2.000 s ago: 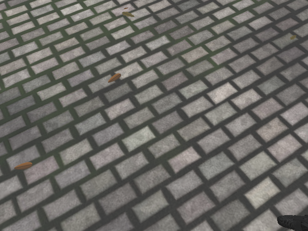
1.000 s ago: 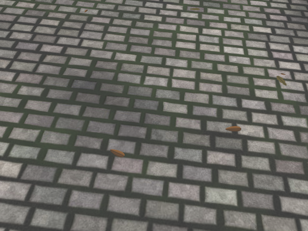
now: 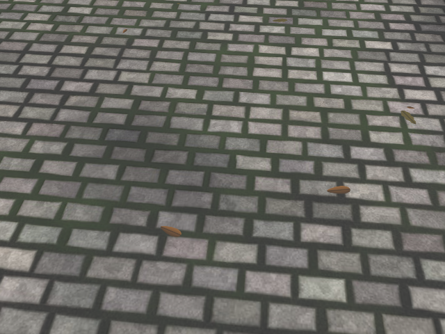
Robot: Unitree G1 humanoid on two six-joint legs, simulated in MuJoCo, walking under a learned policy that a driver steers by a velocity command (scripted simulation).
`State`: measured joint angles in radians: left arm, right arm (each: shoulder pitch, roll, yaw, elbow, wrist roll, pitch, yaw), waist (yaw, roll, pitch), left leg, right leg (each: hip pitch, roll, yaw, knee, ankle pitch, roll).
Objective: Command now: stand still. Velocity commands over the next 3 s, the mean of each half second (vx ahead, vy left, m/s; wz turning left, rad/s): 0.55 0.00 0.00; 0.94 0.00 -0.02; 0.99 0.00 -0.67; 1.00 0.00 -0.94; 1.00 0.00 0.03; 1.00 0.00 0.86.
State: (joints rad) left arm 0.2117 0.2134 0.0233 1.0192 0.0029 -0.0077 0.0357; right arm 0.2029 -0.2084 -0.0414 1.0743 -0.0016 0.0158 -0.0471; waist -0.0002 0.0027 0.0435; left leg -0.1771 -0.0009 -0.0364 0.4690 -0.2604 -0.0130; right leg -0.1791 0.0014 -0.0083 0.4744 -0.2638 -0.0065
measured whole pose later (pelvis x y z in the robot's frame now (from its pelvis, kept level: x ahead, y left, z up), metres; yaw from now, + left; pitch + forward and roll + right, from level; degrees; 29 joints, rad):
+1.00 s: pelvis +0.53 -0.03 +0.00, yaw -1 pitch +0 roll -3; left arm 0.46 0.24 0.05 0.99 0.00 -0.11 -0.04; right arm 0.14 -0.27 -0.03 0.81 0.02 -0.10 -0.01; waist 0.06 0.04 0.00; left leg -0.73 0.16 -0.06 1.16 -0.18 0.07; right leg -0.12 0.09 -0.06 0.36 -0.24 -0.08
